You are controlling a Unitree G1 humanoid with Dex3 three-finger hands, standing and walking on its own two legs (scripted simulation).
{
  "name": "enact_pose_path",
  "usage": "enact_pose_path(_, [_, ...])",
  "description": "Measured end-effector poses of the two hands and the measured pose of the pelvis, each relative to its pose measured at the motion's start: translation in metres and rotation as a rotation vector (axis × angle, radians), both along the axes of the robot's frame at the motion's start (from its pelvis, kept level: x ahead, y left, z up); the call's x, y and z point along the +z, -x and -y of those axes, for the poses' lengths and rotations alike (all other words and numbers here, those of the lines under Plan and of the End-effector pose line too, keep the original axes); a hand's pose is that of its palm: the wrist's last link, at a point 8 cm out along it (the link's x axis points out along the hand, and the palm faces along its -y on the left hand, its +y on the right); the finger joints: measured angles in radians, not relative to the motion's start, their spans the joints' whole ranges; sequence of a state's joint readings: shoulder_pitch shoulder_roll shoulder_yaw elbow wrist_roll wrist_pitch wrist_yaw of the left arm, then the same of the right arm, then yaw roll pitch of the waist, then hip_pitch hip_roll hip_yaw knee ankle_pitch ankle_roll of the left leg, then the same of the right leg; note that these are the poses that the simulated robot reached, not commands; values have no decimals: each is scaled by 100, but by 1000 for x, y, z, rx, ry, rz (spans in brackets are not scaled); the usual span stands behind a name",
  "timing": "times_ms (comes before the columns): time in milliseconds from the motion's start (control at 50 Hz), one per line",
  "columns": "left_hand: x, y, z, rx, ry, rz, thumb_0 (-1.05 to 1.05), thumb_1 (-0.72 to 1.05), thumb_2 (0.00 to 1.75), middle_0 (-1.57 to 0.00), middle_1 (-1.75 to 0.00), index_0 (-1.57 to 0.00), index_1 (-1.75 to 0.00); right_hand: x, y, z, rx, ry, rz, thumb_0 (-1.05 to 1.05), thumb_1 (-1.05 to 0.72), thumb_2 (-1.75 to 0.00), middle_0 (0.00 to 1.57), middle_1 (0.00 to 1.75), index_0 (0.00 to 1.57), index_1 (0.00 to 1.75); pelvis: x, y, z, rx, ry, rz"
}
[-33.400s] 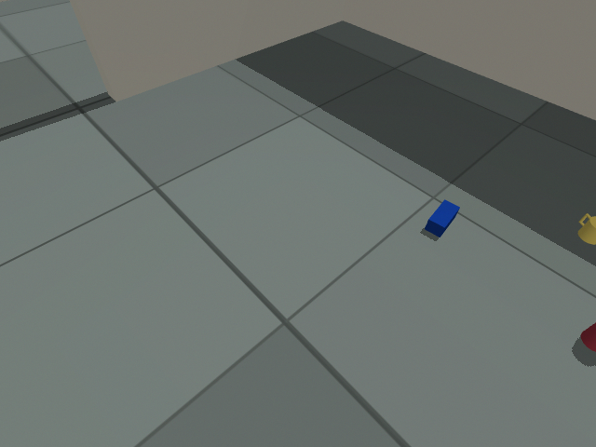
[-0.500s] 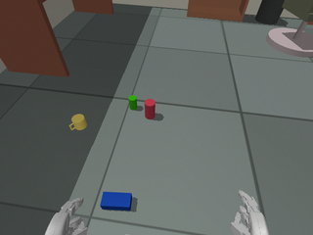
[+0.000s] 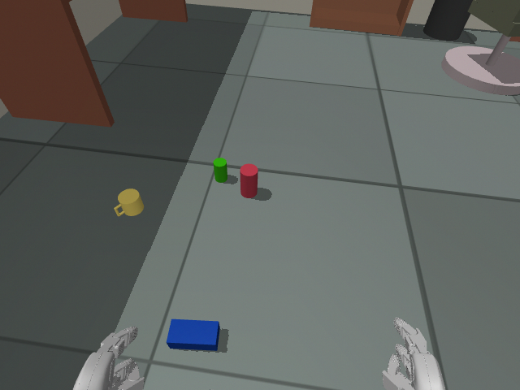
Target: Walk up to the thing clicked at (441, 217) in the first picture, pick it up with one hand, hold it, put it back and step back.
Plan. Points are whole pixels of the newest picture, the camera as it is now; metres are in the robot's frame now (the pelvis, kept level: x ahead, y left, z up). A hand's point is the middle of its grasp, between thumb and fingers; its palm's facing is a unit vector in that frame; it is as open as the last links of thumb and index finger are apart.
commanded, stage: home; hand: left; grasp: from above
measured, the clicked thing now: (194, 334) +0.43 +0.21 -0.68
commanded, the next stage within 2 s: stand in 0.48 s
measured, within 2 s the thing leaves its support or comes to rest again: neither
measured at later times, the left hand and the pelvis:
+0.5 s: hand (140, 387) +0.16 +0.18 -0.05, palm faces +0.04 -0.98 -0.20, open 7.4 cm; pelvis +0.00 +0.00 +0.00, yaw +0 degrees
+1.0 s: hand out of the picture +0.06 +0.24 -0.11, palm faces +0.05 -0.94 -0.34, open 7.4 cm; pelvis -0.01 +0.00 +0.04, yaw +1 degrees
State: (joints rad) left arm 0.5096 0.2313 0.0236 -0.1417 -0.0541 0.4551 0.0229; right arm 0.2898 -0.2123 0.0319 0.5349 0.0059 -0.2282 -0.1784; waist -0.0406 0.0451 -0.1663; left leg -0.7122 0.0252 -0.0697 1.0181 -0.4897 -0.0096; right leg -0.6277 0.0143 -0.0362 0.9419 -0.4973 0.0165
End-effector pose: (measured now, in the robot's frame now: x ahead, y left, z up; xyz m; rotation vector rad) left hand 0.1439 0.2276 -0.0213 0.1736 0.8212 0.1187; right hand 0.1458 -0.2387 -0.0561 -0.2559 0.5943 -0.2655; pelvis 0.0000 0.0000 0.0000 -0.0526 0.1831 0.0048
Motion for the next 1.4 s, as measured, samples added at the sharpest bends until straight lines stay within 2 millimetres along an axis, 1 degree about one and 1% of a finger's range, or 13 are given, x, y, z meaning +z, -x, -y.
enact_pose_path(280, [1,-1,-1,-1,-3,6,1,90,90,-20,-30,-20,-30,1,-2,-2,6,-5,6,2,-90,-89,20,30,20,30,0,0,-1,0,1,2])
enact_pose_path(580, [1,3,2,1,-2,5,2,90,90,-20,-30,-20,-30,0,0,2,5,-5,7,2,-90,-89,20,30,20,30,-1,2,2,1,-1,4])
enact_pose_path(600, [-1,2,1,-14,-25,21,1,90,90,-20,-30,-20,-30,-2,1,2,28,8,-17,1,-90,-89,20,30,20,30,0,4,2,3,-5,26])
enact_pose_path(640, [-12,-1,-5,-33,-72,41,1,90,90,-20,-30,-20,-30,-12,5,5,104,32,-143,1,-90,-89,20,30,20,30,6,9,3,1,-24,75])
enact_pose_path(680, [-22,0,-14,-33,-102,19,1,90,90,-20,-30,-20,-30,-18,12,10,152,37,-261,1,-90,-89,20,30,20,30,11,12,3,0,-38,102])
enact_pose_path(760, [-33,17,-33,-9,-133,-60,1,90,90,-20,-30,-20,-30,-21,29,22,129,3,-371,1,-90,-89,21,30,20,30,21,15,3,-4,-53,142])
enact_pose_path(880, [-43,56,-52,53,-149,-201,1,90,90,-20,-30,-20,-30,-19,56,35,60,-15,-468,1,-91,-89,20,30,20,30,32,14,0,-1,-51,178])
enact_pose_path(980, [-48,86,-55,93,-135,-295,1,90,90,-20,-30,-20,-30,-18,73,35,32,-28,-534,1,-91,-89,20,30,20,30,41,12,-1,6,-47,202])
enact_pose_path(1080, [-50,109,-52,115,-112,-369,1,90,90,-20,-30,-20,-30,-15,82,31,17,-44,-576,1,-91,-89,20,30,20,30,49,13,-1,13,-45,222])
enact_pose_path(1140, [-50,119,-50,123,-102,-403,1,90,90,-20,-30,-20,-30,-14,86,29,12,-52,-591,1,-91,-89,20,30,20,30,54,13,-2,15,-45,232])
enact_pose_path(1220, [-48,127,-50,131,-97,-430,1,90,90,-20,-30,-20,-30,-12,88,27,8,-59,-604,1,-91,-89,20,30,20,30,58,14,-2,17,-46,243])
enact_pose_path(1400, [-43,132,-56,138,-114,-451,1,90,90,-20,-30,-20,-30,-10,93,32,-3,-62,-623,1,-91,-89,20,30,20,30,63,17,0,19,-46,257])
